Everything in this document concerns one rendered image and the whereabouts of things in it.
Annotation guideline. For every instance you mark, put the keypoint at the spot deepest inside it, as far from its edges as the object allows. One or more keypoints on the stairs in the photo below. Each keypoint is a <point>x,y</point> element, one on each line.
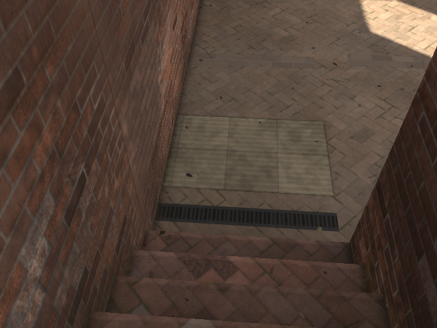
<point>194,280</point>

